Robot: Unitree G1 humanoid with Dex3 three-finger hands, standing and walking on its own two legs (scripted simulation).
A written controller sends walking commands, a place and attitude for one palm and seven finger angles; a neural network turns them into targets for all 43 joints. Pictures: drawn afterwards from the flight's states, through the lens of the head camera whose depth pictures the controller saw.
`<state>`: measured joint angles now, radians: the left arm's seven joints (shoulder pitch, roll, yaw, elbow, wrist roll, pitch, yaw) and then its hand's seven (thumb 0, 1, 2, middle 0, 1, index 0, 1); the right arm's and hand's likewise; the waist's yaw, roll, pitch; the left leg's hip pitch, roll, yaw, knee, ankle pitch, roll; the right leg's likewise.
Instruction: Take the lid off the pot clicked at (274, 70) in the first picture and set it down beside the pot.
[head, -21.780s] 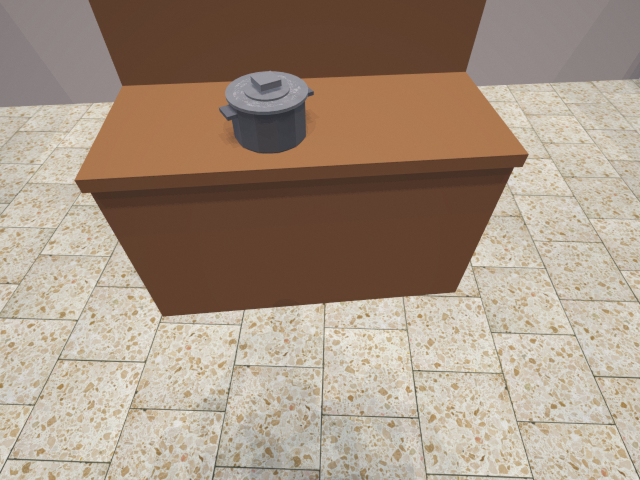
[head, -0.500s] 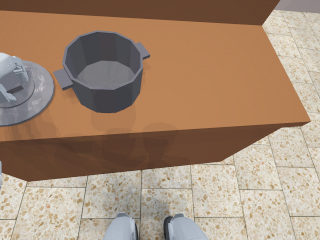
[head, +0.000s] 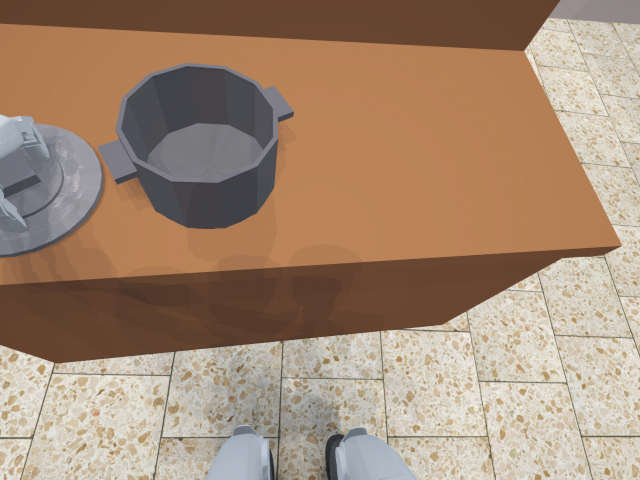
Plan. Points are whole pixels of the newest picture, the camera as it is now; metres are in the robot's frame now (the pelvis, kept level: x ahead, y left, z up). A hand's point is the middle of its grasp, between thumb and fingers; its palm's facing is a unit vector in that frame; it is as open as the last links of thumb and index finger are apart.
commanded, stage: raise the empty hand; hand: left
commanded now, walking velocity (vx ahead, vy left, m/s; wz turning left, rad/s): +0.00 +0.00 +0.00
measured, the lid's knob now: (5, 173) +0.50 +0.37 -0.01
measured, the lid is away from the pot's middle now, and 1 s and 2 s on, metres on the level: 0.24 0.24 0.24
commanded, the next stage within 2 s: draw the hand back to the body in 1.36 s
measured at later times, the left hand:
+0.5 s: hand out of the picture +0.45 +0.35 +0.06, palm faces -0.46 -0.16 -0.87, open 11.0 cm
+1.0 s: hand out of the picture +0.45 +0.36 +0.10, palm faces -0.46 -0.17 -0.87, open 11.0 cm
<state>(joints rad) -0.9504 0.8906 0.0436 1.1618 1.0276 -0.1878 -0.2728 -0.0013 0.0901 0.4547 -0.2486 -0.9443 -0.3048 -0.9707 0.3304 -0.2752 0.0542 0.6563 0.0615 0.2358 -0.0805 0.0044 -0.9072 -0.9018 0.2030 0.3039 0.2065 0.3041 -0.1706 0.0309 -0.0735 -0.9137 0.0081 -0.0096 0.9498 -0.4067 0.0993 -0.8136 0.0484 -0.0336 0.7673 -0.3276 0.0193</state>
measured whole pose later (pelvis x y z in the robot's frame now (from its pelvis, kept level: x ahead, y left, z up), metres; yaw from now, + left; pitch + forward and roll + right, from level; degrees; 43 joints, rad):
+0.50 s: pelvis +0.00 -0.01 +0.01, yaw +1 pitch +18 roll -6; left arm -0.96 0.89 0.03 1.15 1.01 -0.18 -0.31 0.00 0.10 0.41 -0.28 -0.98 -0.29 -0.99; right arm 0.33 -0.28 0.05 0.67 0.08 0.22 -0.09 0.00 -0.91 -0.90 0.20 0.30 0.21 0.30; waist -0.16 0.03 -0.07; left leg -0.81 0.00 -0.01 0.87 -0.38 0.09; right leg -0.72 0.05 -0.03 0.70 -0.31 0.02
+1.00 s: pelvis +0.01 +0.00 +0.03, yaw +1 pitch +15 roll -5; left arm -0.97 0.90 0.02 1.13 0.98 -0.19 -0.39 0.00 0.10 0.41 -0.29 -0.99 -0.29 -0.99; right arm 0.33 -0.29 0.04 0.68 0.09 0.20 -0.10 0.01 -0.91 -0.90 0.20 0.30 0.21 0.30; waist -0.14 0.02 -0.06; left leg -0.68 -0.01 0.00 0.76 -0.35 0.10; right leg -0.58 0.03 -0.02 0.58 -0.27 0.03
